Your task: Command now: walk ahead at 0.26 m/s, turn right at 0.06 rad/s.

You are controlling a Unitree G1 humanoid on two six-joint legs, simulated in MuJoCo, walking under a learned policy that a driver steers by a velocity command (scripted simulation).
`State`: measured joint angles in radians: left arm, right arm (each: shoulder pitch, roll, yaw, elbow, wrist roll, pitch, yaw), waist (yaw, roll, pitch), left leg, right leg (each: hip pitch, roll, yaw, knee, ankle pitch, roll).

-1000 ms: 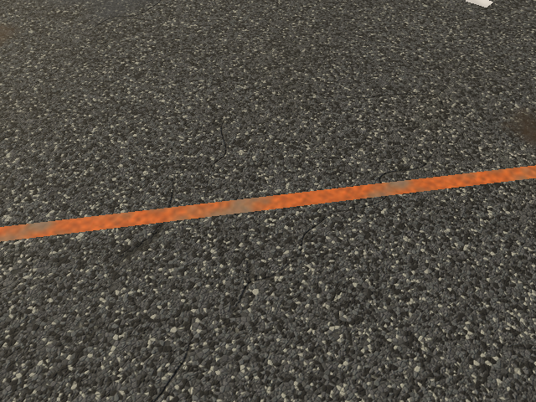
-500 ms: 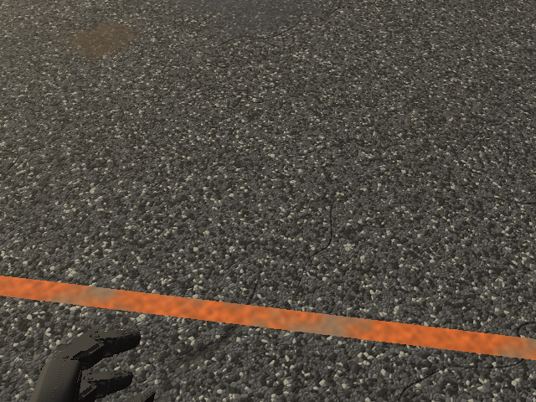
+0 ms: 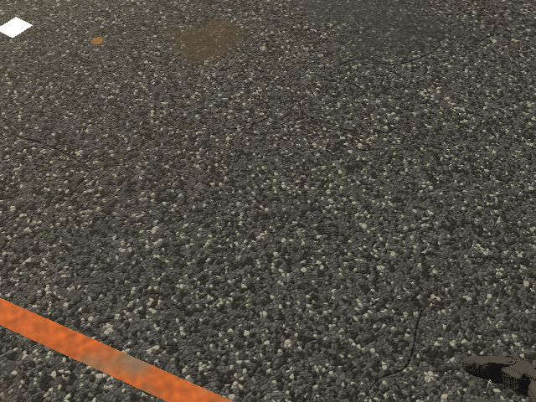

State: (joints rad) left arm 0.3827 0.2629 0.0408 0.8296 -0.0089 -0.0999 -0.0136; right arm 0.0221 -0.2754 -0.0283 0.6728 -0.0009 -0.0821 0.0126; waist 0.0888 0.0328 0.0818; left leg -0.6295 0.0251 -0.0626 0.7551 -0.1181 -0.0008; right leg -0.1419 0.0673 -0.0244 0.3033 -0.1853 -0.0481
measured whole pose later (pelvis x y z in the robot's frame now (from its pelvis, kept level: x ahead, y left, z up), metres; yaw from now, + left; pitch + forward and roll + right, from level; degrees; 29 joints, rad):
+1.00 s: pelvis +0.13 -0.02 -0.01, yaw -32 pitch +1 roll +0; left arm 0.14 0.25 0.03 0.67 0.01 0.01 0.01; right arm 0.17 -0.26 -0.06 0.80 -0.01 0.01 -0.01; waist -0.01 -0.02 0.00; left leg -0.26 0.02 0.00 0.52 -0.29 -0.02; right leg -0.31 0.05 0.06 0.56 -0.26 -0.03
